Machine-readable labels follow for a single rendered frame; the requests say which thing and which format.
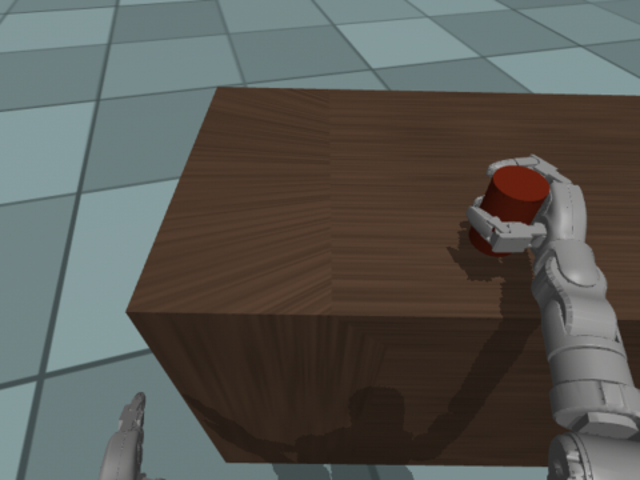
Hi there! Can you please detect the right robot hand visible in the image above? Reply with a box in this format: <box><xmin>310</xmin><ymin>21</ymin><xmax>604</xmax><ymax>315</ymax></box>
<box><xmin>466</xmin><ymin>154</ymin><xmax>587</xmax><ymax>258</ymax></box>

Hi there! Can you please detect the right robot arm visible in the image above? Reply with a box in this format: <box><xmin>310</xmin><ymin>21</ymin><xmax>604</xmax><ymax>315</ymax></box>
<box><xmin>531</xmin><ymin>239</ymin><xmax>640</xmax><ymax>480</ymax></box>

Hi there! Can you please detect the left robot hand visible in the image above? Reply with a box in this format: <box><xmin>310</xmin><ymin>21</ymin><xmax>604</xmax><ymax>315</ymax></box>
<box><xmin>98</xmin><ymin>392</ymin><xmax>165</xmax><ymax>480</ymax></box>

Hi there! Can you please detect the can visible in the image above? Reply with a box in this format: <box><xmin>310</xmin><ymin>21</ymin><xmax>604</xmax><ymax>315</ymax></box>
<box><xmin>469</xmin><ymin>165</ymin><xmax>550</xmax><ymax>257</ymax></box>

